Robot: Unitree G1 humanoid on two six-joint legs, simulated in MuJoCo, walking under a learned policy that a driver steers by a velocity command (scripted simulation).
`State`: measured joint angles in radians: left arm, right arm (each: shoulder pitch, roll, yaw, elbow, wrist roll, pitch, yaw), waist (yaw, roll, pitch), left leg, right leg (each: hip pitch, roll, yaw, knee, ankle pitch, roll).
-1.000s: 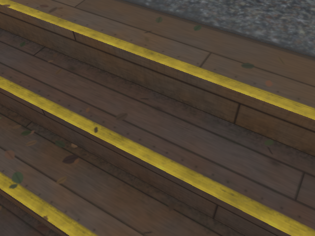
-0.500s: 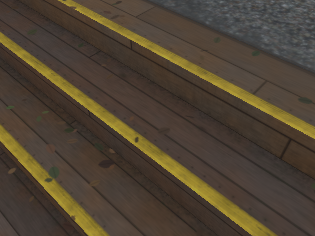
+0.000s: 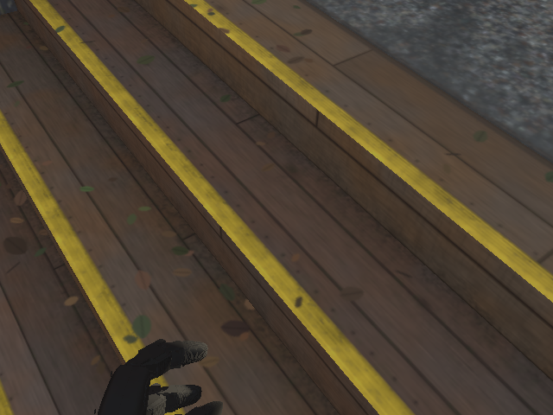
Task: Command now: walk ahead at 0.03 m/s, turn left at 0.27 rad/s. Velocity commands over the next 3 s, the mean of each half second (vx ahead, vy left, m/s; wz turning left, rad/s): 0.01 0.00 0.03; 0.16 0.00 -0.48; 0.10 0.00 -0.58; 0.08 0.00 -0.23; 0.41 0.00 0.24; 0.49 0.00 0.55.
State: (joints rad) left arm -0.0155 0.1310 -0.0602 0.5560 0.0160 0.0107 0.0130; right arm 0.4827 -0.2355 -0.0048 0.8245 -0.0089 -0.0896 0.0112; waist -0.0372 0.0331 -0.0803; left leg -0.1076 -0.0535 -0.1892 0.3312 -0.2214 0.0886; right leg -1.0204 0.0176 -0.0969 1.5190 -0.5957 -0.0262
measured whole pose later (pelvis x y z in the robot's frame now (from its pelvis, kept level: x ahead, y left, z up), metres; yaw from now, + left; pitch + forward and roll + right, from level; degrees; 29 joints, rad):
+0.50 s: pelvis +0.09 +0.03 +0.09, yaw -3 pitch +1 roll +1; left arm 0.35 0.19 0.07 0.80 0.03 -0.02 0.09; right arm 0.14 -0.21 -0.04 0.65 -0.05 0.04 0.00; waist 0.06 0.01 0.06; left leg -0.64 -0.02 -0.03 1.21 -0.16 -0.04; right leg -0.50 0.00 0.06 1.01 -0.53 -0.02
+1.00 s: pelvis +0.15 +0.10 -0.02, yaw -18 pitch +5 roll -1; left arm 0.17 0.18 -0.06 0.74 0.02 0.00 -0.09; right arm 0.47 -0.16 0.06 0.94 -0.14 -0.09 0.06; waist -0.04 -0.01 -0.07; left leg -0.21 0.08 0.23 0.42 -0.30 0.03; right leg -1.43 -0.02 0.09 2.27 -0.12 -0.13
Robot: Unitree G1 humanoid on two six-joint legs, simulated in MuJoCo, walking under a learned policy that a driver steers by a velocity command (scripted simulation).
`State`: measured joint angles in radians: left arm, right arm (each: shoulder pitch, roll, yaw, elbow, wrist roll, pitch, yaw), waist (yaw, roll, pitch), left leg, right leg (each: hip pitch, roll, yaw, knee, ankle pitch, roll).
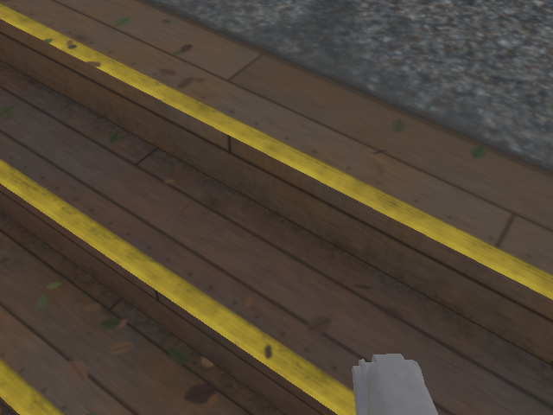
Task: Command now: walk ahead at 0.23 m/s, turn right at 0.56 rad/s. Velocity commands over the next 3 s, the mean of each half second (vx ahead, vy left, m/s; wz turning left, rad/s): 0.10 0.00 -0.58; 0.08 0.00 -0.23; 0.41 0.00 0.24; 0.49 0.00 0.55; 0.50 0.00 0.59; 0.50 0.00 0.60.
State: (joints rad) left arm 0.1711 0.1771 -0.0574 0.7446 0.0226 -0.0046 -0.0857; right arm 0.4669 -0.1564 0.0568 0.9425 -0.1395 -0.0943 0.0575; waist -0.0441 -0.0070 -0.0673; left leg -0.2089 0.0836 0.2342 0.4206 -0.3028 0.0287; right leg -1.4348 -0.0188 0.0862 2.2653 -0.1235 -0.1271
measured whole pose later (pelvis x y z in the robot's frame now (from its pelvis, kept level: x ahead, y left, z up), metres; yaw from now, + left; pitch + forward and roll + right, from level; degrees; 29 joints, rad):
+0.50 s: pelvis +0.11 -0.06 +0.14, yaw -15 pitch +7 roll -1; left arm 0.32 0.20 0.00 0.88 0.03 -0.08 -0.07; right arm -0.02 -0.24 -0.01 0.65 -0.05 -0.04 -0.01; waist 0.06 -0.01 -0.13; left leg -0.99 0.04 -0.06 1.47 -0.21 -0.02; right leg -0.52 0.12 0.08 0.68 -0.26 -0.06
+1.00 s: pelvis +0.19 -0.02 +0.16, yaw -22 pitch +4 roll +0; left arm 0.26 0.24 0.07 0.85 0.03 -0.04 -0.03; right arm 0.18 -0.14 0.00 0.78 -0.07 -0.11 0.00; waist -0.01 0.00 -0.09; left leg -0.30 0.01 0.13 0.50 -0.29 0.10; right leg -0.64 0.06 0.14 1.42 -0.38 -0.04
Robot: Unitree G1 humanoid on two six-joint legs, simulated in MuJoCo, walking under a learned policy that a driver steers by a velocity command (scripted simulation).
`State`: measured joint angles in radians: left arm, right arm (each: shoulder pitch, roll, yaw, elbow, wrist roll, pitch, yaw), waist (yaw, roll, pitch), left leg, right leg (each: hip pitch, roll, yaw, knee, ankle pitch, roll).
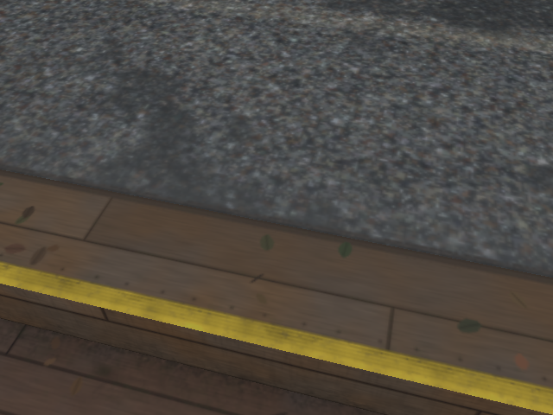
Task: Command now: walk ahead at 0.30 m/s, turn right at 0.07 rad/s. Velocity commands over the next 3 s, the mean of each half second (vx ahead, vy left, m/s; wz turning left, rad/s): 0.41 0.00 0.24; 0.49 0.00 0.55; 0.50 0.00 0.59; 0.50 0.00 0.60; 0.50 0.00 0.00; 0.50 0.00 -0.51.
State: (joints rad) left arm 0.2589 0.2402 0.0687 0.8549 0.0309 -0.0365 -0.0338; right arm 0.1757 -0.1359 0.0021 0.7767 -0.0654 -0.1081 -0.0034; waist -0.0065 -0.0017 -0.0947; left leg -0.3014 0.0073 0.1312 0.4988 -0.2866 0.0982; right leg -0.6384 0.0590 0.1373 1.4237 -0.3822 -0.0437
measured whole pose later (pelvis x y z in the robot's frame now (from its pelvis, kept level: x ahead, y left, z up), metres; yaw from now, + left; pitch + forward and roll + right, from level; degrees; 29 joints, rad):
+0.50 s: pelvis +0.19 -0.14 +0.06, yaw +10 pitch +6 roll -1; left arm 0.14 0.20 -0.02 0.90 0.04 -0.08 -0.06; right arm 0.24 -0.26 -0.04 1.00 -0.04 -0.11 0.08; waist 0.02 0.02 -0.13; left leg -0.73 -0.01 -0.20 1.62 0.02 0.15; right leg -0.81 -0.07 -0.14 1.26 -0.56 -0.05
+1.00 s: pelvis +0.45 -0.09 +0.15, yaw +23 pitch +6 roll +3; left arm 0.65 0.03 -0.09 1.25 0.15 -0.08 -0.08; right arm -0.13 -0.10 0.06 0.83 0.00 0.04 0.09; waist 0.07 -0.03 -0.13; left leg -1.34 0.05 0.11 1.59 -0.16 0.26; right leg 0.22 -0.07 -0.39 0.12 -0.41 0.06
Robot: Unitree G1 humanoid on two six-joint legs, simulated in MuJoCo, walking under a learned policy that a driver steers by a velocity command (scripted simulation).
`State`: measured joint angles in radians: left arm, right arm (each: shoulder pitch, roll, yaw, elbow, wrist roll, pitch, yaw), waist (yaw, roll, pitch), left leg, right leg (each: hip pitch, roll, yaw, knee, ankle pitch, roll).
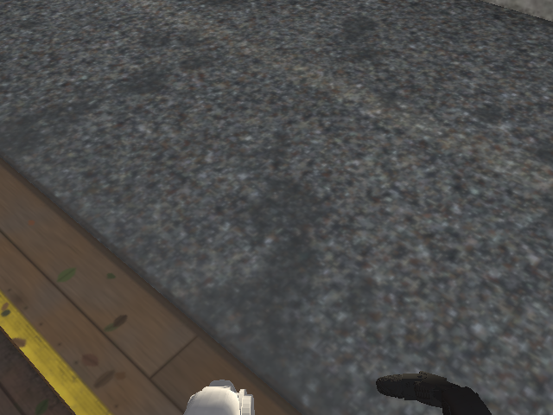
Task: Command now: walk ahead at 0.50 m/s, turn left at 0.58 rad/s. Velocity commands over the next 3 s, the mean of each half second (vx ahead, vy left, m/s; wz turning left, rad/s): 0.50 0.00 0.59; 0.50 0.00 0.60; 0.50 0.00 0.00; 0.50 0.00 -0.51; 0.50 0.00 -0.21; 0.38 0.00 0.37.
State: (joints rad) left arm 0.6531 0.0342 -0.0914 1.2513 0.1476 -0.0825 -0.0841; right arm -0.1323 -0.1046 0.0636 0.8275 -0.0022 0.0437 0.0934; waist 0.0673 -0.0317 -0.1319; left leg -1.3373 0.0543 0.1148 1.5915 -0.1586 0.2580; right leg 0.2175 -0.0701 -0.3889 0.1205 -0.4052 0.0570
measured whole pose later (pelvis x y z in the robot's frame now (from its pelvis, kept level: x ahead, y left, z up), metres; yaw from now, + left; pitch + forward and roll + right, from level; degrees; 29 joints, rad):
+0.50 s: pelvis +0.34 +0.01 +0.17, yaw +20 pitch +4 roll +1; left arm -0.06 0.16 -0.04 0.73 -0.01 -0.09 -0.01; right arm 0.42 -0.15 0.00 0.94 0.02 -0.11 0.01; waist -0.09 -0.01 -0.11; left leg -0.16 -0.13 -0.24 0.53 -0.42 0.05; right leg -0.63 -0.04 0.07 0.62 -0.08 0.07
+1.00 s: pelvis +0.55 +0.10 +0.18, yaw +39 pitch +3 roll -2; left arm 0.33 0.29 0.08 0.91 -0.02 -0.07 0.03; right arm 0.05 -0.24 -0.05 0.57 0.02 -0.01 0.04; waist 0.11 0.02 -0.01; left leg -0.59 0.06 0.04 0.67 -0.16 0.07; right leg -0.03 -0.07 -0.24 0.37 -0.38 0.05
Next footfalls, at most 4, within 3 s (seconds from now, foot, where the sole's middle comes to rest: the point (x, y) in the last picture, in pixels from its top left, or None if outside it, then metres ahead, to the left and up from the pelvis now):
0.04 left None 0.25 0.10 -0.59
0.54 right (342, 382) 0.57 -0.06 -0.59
1.04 left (185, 358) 0.61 0.29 -0.59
1.60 right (203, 226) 1.01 0.32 -0.59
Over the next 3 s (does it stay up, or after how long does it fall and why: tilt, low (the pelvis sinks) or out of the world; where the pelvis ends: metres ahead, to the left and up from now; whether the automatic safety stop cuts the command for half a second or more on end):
stays up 1.48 0.54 0.17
